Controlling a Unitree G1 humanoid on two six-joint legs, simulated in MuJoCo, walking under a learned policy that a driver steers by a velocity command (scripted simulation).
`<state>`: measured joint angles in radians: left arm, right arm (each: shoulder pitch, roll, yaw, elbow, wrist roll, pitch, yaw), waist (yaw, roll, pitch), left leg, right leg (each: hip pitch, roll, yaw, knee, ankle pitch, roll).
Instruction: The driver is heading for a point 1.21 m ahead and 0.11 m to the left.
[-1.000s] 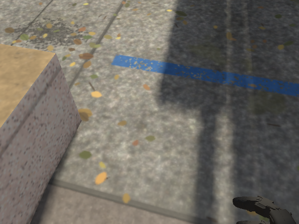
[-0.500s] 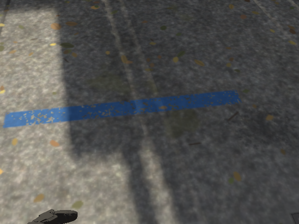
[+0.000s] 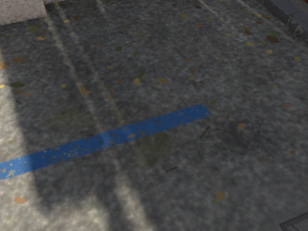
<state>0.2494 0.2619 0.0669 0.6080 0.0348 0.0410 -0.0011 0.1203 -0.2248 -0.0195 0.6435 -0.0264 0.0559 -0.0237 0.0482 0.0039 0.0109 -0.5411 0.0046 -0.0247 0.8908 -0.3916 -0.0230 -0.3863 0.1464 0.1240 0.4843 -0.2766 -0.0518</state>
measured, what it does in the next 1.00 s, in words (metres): walks ahead: left foot, then right foot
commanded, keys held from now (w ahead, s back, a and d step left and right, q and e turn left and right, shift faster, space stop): no key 0.06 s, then w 0.94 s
